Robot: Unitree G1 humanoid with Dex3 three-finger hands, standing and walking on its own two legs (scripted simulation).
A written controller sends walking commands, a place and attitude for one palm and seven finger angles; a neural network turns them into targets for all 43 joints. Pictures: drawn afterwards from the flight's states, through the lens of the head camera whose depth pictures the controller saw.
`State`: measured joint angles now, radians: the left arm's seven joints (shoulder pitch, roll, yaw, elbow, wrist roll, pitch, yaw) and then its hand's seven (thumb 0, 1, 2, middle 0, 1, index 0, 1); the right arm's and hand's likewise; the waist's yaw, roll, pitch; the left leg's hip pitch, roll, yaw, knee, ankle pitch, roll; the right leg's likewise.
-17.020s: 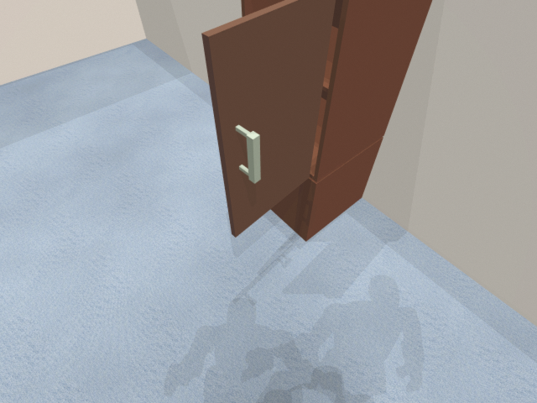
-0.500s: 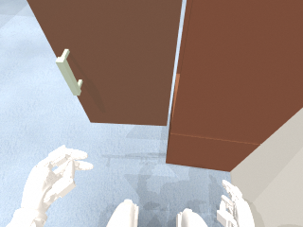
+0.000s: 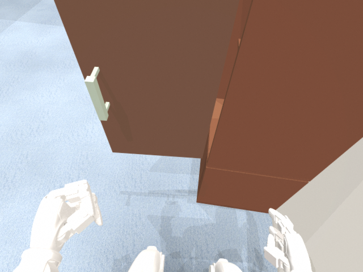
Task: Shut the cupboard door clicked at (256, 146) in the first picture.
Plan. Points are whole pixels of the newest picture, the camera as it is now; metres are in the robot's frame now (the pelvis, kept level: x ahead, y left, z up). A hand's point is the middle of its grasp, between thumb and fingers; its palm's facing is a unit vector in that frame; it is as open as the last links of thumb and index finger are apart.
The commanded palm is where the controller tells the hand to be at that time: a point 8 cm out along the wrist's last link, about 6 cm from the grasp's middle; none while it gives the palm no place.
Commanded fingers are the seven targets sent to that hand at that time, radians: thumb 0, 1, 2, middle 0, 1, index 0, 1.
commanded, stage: raise the hand and make a fist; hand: left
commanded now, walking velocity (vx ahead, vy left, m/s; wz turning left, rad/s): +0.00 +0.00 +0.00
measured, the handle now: (99, 94) +0.51 +0.26 +0.07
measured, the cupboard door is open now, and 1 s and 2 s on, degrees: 95 95 95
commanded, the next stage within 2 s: bring the fist close to the handle in 0.64 s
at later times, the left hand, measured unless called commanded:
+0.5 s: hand (96, 201) +0.23 +0.18 +0.07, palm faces +0.01 -1.00 -0.03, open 3.1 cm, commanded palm +0.21 +0.23 +0.07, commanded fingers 0.00 0.90 0.90 -1.30 -1.50 -1.30 -1.50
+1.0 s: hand (102, 178) +0.28 +0.18 +0.07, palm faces +0.02 -1.00 -0.05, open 3.1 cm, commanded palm +0.27 +0.24 +0.07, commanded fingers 0.00 0.90 0.90 -1.30 -1.50 -1.30 -1.50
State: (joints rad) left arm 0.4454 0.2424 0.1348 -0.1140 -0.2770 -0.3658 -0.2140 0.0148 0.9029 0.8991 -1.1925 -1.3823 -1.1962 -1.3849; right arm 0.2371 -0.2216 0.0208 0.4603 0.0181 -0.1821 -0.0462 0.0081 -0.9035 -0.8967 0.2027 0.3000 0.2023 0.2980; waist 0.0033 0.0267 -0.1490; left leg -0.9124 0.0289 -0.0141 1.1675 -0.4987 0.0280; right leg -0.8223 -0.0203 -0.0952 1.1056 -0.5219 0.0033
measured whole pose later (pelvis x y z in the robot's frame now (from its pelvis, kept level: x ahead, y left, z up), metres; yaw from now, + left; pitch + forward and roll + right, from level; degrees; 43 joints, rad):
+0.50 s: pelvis +0.01 -0.01 +0.01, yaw +0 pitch +13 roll -3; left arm 0.39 0.24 0.15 -0.06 -0.28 -0.35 -0.22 0.02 0.90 0.90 -1.30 -1.50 -1.30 -1.50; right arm 0.28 -0.25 0.01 0.49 0.02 -0.17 -0.04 0.01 -0.90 -0.90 0.20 0.30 0.20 0.30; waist -0.01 0.03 -0.14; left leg -0.86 0.03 -0.01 1.12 -0.49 0.02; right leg -0.78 -0.02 -0.09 1.07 -0.52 0.00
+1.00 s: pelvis +0.00 -0.03 +0.00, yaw +0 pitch +13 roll -2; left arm 0.10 0.28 0.22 0.18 -0.30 -0.35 -0.27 0.02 0.90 0.90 -1.30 -1.50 -1.30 -1.50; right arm 0.24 -0.25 0.03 0.55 0.03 -0.16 -0.07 0.01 -0.90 -0.90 0.20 0.30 0.20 0.30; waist 0.00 0.04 -0.13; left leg -0.88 0.04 -0.03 1.13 -0.48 -0.01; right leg -0.81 -0.01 -0.10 1.10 -0.52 -0.03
